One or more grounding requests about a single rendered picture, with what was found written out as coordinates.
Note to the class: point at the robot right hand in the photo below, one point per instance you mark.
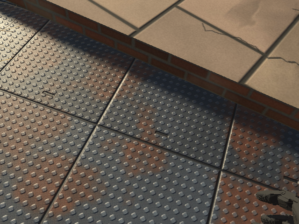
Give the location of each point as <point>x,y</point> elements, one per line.
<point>284,199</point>

